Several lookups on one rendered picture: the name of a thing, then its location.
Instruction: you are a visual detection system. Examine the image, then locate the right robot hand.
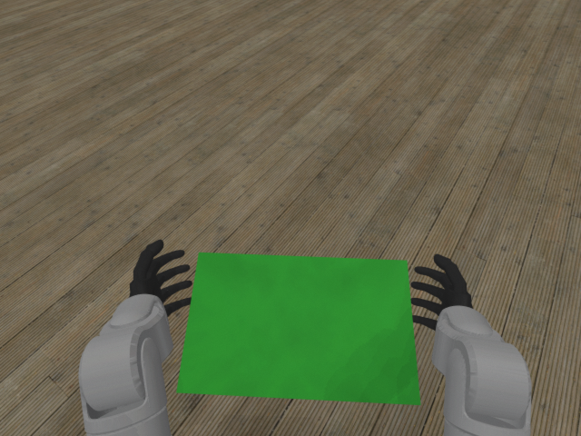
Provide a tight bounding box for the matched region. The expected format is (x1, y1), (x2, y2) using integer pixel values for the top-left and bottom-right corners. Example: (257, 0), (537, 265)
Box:
(410, 254), (473, 331)

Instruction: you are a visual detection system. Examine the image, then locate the left robot forearm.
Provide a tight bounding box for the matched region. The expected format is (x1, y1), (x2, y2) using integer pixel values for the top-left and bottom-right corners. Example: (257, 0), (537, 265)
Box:
(78, 294), (173, 436)

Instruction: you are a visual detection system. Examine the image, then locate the carton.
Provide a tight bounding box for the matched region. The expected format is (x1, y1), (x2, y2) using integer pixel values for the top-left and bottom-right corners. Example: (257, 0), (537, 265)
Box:
(176, 253), (420, 405)

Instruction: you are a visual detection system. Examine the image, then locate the right robot forearm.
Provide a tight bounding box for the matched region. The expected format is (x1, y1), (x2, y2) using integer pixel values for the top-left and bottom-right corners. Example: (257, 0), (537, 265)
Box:
(431, 306), (532, 436)

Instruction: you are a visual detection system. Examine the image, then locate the left robot hand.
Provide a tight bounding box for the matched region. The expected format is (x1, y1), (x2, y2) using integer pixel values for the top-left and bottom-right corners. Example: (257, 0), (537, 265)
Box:
(129, 240), (192, 317)

